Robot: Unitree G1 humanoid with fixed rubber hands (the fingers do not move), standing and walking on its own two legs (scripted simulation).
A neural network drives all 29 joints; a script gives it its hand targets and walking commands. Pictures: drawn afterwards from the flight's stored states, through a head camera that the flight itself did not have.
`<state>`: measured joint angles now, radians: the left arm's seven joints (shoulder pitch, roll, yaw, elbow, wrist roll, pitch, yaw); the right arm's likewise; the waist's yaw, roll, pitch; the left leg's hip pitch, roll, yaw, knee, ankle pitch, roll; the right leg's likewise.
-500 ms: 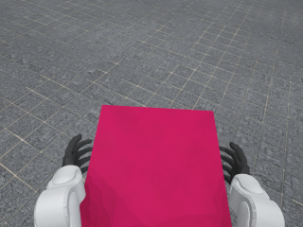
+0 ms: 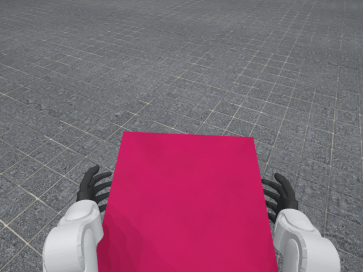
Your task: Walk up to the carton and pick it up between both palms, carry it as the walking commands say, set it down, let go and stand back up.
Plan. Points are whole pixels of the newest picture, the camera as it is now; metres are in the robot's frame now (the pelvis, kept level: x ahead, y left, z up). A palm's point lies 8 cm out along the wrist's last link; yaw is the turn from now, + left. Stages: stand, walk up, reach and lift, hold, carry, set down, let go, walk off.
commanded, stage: carry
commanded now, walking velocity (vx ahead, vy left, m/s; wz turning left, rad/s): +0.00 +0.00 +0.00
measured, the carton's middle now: (184, 212) +0.27 +0.00 +0.01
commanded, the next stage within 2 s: none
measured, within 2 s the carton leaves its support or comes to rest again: neither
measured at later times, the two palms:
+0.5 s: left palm (90, 193) +0.29 +0.20 +0.07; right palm (263, 194) +0.28 -0.16 +0.08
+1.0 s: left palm (90, 177) +0.32 +0.21 +0.08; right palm (255, 186) +0.30 -0.15 +0.08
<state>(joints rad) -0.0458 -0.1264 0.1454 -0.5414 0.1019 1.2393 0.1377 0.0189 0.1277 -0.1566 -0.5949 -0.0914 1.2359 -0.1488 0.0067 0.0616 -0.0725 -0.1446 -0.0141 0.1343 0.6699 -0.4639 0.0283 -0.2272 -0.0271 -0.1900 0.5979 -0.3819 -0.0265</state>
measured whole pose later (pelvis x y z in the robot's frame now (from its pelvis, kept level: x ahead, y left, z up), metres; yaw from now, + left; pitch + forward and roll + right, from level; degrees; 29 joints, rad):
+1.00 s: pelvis +0.07 +0.04 +0.01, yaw -3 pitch +0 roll +1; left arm -0.08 -0.13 0.18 -0.26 0.13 1.05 0.11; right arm -0.01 0.10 -0.16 -0.33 -0.13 1.05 -0.12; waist 0.02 -0.01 -0.06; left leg -0.28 0.01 0.08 0.58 -0.30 0.01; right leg -0.11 -0.10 -0.16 0.55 -0.43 0.03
